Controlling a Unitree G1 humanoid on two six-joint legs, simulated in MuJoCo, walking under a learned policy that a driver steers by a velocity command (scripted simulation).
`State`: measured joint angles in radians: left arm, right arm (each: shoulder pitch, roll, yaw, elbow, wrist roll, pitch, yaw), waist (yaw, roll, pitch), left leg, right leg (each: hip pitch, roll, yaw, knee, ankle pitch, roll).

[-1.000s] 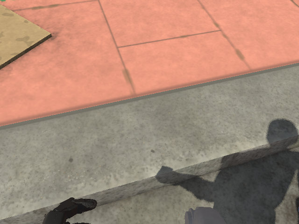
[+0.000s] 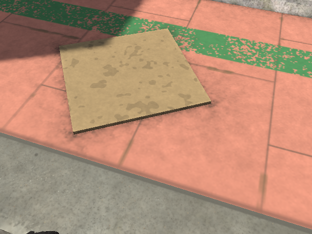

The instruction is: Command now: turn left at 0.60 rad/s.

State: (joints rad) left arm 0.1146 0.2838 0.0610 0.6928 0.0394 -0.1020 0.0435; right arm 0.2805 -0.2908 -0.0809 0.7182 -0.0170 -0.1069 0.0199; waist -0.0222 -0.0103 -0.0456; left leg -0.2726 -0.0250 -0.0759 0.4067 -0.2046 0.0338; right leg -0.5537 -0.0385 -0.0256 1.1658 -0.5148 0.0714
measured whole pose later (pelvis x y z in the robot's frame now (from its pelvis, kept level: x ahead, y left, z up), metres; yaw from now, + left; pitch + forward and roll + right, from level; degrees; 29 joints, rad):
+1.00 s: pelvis -0.01 -0.04 -0.01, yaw +8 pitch +0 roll +1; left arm 0.23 0.16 0.00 0.72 0.03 0.00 0.02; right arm 0.26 -0.18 -0.01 0.78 -0.02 0.00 -0.01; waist 0.00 0.01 -0.01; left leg -0.20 0.02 0.00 0.47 -0.26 -0.03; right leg -0.22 -0.01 -0.08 0.51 -0.28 -0.03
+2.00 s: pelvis +0.40 +0.00 +0.11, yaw +8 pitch +5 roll -3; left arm 0.47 0.17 -0.04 1.13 0.08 -0.11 -0.03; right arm 0.08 -0.23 0.00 0.82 -0.07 -0.09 0.07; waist 0.04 0.04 -0.12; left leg -1.02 0.07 -0.11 1.42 -0.03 0.17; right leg -0.32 0.08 -0.12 0.61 -0.39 -0.08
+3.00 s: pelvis +0.99 +0.08 +0.15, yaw +8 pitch +2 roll -1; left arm 0.24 0.22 0.06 0.99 0.00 -0.09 -0.01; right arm 0.19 -0.25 -0.07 0.92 0.02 -0.08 -0.02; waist 0.03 0.04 0.00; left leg -0.59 0.10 -0.03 1.16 -0.27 0.05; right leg -0.29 0.05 -0.08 0.37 -0.12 -0.08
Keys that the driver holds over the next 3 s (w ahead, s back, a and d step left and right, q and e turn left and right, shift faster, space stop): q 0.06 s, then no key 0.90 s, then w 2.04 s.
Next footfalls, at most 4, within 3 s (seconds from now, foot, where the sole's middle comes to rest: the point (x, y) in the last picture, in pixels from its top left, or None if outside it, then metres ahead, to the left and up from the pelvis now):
0.14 right None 0.04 -0.13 -0.78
1.70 right None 0.40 -0.07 -0.64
2.24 left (114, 169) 0.73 0.19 -0.64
2.78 right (154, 105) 1.10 0.01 -0.62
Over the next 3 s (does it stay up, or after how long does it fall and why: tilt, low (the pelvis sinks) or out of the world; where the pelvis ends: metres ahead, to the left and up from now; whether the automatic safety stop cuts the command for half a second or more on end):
stays up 0.99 0.08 0.15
